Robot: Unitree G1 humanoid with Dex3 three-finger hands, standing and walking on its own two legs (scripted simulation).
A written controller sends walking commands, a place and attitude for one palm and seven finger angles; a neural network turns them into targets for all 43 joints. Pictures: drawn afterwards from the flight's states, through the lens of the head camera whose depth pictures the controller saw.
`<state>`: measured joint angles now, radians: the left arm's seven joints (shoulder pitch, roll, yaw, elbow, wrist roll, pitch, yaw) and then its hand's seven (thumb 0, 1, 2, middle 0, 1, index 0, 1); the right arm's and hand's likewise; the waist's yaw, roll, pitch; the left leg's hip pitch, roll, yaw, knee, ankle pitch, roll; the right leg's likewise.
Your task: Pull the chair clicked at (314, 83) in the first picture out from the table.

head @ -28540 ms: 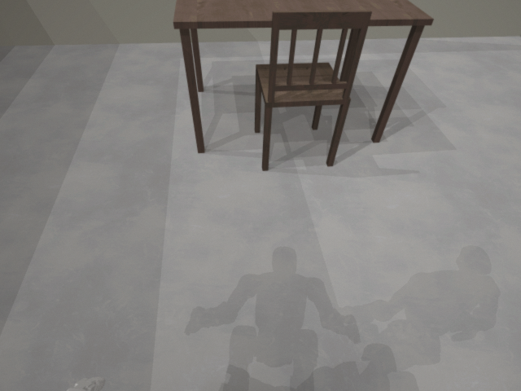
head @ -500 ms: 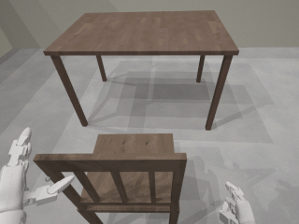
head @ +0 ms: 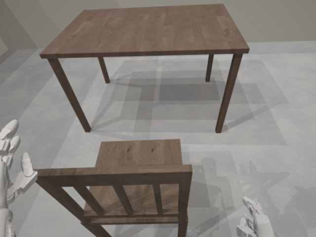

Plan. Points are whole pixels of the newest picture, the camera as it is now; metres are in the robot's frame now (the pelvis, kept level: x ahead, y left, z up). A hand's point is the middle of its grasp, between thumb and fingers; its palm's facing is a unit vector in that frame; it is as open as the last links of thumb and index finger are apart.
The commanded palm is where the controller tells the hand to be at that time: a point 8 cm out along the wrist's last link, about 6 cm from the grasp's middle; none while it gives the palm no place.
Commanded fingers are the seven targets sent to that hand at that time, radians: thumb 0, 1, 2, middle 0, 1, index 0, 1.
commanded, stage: draw the hand back to the body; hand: left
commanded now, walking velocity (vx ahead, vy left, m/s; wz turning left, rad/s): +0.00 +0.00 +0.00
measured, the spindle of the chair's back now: (124, 199) +0.25 +0.15 -0.12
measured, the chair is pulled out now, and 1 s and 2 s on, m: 0.62 0.62 0.62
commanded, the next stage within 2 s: step back with the hand held close in 0.14 s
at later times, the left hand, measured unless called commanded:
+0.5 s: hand (29, 178) +0.18 +0.27 +0.15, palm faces +0.39 -0.78 -0.49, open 7.4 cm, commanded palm +0.12 +0.31 +0.18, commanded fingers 0.00 0.90 0.90 -0.20 -0.30 -0.20 -0.30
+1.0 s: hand out of the picture +0.11 +0.28 +0.15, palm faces +0.46 -0.76 -0.45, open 7.4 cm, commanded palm +0.05 +0.31 +0.18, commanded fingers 0.00 0.90 0.90 -0.20 -0.30 -0.20 -0.30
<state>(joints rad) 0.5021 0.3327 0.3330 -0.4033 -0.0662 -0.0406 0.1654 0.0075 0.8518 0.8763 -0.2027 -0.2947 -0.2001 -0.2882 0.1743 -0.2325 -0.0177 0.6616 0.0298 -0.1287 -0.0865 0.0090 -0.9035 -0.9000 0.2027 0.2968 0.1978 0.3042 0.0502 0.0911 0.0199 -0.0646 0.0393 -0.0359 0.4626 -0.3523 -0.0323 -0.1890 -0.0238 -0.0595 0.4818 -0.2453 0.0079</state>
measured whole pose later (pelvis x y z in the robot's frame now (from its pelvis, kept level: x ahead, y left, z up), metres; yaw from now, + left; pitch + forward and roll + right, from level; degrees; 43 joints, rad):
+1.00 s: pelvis -0.09 +0.01 -0.01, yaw -1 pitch +0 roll -1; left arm 0.53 0.38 0.39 -0.51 -0.03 -0.10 0.20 0.01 0.89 0.90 -0.21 -0.30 -0.21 -0.30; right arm 0.20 -0.22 -0.01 0.59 0.02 -0.06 -0.10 0.01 -0.90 -0.90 0.20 0.30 0.20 0.30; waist 0.02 0.01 0.03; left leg -0.32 0.03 -0.02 0.59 -0.29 0.00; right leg -0.39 -0.03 -0.04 0.48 -0.16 0.02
